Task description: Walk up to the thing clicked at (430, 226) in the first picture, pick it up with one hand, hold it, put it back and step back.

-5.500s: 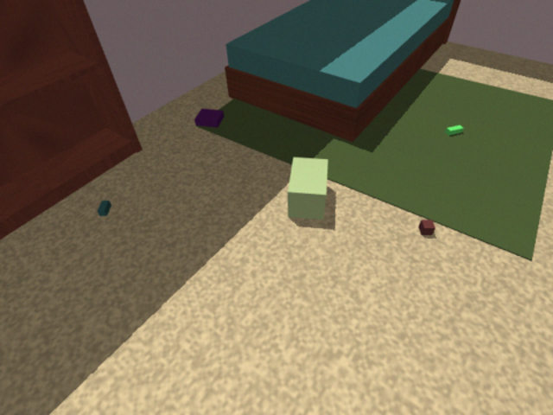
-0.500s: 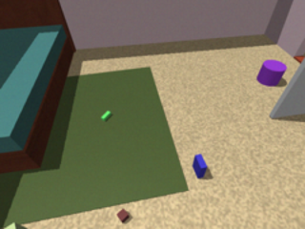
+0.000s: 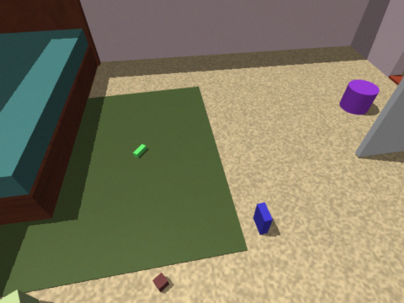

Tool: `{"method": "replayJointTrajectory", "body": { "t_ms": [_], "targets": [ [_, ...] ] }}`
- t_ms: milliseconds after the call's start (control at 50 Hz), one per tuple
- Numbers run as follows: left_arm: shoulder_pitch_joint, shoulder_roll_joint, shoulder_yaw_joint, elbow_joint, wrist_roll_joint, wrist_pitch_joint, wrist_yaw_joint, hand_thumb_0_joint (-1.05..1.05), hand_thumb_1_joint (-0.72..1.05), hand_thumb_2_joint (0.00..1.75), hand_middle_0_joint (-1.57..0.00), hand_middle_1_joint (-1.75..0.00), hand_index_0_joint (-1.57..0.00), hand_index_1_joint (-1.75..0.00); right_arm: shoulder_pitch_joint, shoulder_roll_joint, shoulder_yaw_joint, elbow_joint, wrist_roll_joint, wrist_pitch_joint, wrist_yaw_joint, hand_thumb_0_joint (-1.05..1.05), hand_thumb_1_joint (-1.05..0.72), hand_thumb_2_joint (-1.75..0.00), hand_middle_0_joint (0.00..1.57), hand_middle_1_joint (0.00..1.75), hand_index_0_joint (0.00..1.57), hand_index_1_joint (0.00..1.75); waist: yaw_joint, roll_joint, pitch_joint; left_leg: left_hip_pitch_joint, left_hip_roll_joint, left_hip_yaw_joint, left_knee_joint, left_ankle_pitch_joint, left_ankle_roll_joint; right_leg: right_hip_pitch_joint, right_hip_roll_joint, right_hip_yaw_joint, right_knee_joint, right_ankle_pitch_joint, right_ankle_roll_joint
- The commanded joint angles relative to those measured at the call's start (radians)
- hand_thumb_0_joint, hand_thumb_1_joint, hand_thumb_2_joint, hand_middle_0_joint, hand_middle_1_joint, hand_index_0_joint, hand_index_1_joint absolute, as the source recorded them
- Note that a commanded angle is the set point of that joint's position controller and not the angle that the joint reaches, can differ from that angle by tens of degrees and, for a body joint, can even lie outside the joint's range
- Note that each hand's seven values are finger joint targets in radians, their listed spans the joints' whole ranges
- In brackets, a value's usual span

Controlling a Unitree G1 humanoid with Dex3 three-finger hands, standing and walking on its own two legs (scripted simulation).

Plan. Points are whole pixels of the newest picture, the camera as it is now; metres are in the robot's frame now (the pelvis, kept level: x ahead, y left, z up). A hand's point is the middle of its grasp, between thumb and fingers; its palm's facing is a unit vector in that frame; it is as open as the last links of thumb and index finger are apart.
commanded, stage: stand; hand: left
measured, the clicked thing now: (161, 282) +0.39 +0.23 -0.76
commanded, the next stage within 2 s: none
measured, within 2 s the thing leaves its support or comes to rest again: neither
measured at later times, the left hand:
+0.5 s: hand out of the picture +0.06 +0.25 -0.16, palm faces -0.02 -0.94 -0.34, open 7.4 cm
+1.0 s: hand out of the picture +0.07 +0.25 -0.16, palm faces -0.02 -0.94 -0.34, open 7.4 cm
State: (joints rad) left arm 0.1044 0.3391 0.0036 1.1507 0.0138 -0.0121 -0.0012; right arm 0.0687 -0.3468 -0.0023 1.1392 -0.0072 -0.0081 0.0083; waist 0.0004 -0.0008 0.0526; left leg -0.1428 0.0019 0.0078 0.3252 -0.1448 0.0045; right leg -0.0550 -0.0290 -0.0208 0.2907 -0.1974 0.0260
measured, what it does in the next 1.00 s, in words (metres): stands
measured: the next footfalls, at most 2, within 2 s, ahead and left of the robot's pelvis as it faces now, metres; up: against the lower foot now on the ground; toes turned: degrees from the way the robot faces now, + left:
none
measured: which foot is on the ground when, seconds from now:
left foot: down 0.00-1.00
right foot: down 0.00-1.00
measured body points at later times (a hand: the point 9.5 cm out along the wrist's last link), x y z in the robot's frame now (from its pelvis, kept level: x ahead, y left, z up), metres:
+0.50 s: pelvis +0.00 +0.00 +0.00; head +0.01 +0.00 +0.45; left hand +0.06 +0.30 -0.14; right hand +0.07 -0.30 -0.13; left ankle +0.02 +0.11 -0.75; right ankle -0.02 -0.13 -0.75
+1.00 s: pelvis +0.00 +0.00 +0.00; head +0.01 +0.00 +0.45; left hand +0.07 +0.30 -0.13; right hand +0.08 -0.30 -0.13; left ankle +0.02 +0.11 -0.75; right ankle -0.02 -0.13 -0.75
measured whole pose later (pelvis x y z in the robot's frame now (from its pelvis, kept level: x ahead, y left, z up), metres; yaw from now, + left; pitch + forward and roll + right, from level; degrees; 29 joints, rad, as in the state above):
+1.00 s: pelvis +0.00 +0.00 +0.00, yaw +0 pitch -2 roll +0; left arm 0.12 0.35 0.01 1.13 0.02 -0.01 0.00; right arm 0.10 -0.35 0.01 1.13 -0.01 -0.01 0.01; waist 0.00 0.00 0.05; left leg -0.14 0.01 0.01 0.33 -0.15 0.00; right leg -0.05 -0.03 -0.02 0.29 -0.20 0.02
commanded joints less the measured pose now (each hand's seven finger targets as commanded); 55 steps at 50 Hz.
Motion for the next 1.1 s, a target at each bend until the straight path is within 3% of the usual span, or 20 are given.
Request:
{"method": "replayJointTrajectory", "body": {
  "t_ms": [0, 120, 320, 520, 680, 840, 1080],
  "targets": [
    [-0.03, 0.214, 0.035, -0.059, -0.002, -0.018, 0.01, 0.0, 0.9, 0.9, -0.2, -0.3, -0.2, -0.3, -0.056, -0.222, -0.038, -0.059, 0.001, -0.024, -0.013, 0.0, -0.9, -0.9, 0.2, 0.3, 0.2, 0.3, 0.0, 0.015, -0.081, 0.057, 0.13, -0.117, -0.045, 0.134, 0.018, -0.038, -0.112, 0.076, -0.05, 0.093, -0.034],
    [-0.026, 0.217, 0.037, -0.062, -0.001, -0.017, 0.009, 0.0, 0.9, 0.9, -0.2, -0.3, -0.2, -0.3, -0.039, -0.216, -0.034, -0.059, 0.0, -0.025, -0.014, 0.0, -0.9, -0.9, 0.2, 0.3, 0.2, 0.3, -0.003, 0.007, -0.079, 0.05, 0.132, -0.115, -0.044, 0.133, 0.02, -0.034, -0.115, 0.076, -0.048, 0.105, -0.036],
    [-0.023, 0.22, 0.038, -0.066, -0.001, -0.016, 0.008, 0.0, 0.9, 0.9, -0.2, -0.3, -0.2, -0.3, -0.024, -0.218, -0.035, -0.056, 0.001, -0.022, -0.012, 0.0, -0.9, -0.9, 0.2, 0.3, 0.2, 0.3, -0.004, -0.004, -0.05, 0.026, 0.121, -0.12, -0.054, 0.054, 0.016, -0.054, -0.112, 0.079, -0.057, 0.041, -0.039],
    [-0.012, 0.221, 0.037, -0.074, -0.003, -0.018, 0.01, 0.0, 0.9, 0.9, -0.2, -0.3, -0.2, -0.3, -0.016, -0.216, -0.031, -0.061, 0.0, -0.026, -0.014, 0.0, -0.9, -0.9, 0.2, 0.3, 0.2, 0.3, -0.003, -0.001, -0.089, 0.054, 0.128, -0.114, -0.03, 0.173, 0.02, -0.03, -0.116, 0.08, -0.045, 0.129, -0.036],
    [-0.011, 0.221, 0.038, -0.074, -0.005, -0.018, 0.011, 0.0, 0.9, 0.9, -0.2, -0.3, -0.2, -0.3, -0.013, -0.22, -0.03, -0.06, 0.002, -0.025, -0.016, 0.0, -0.9, -0.9, 0.2, 0.3, 0.2, 0.3, -0.001, 0.0, -0.079, 0.063, 0.134, -0.116, -0.028, 0.201, 0.02, -0.029, -0.113, 0.076, -0.04, 0.14, -0.035],
    [-0.013, 0.217, 0.04, -0.076, 0.0, -0.013, 0.01, 0.0, 0.9, 0.9, -0.2, -0.3, -0.2, -0.3, -0.009, -0.222, -0.031, -0.066, 0.0, -0.022, -0.016, 0.0, -0.9, -0.9, 0.2, 0.3, 0.2, 0.3, -0.002, 0.009, -0.052, 0.034, 0.126, -0.113, -0.045, 0.11, 0.02, -0.039, -0.113, 0.077, -0.056, 0.081, -0.037],
    [-0.013, 0.225, 0.04, -0.082, -0.003, -0.017, 0.008, 0.0, 0.9, 0.9, -0.2, -0.3, -0.2, -0.3, -0.009, -0.218, -0.032, -0.066, 0.0, -0.023, -0.014, 0.0, -0.9, -0.9, 0.2, 0.3, 0.2, 0.3, -0.004, 0.004, -0.064, 0.036, 0.128, -0.116, -0.041, 0.103, 0.019, -0.036, -0.113, 0.082, -0.056, 0.059, -0.039]
  ]
}}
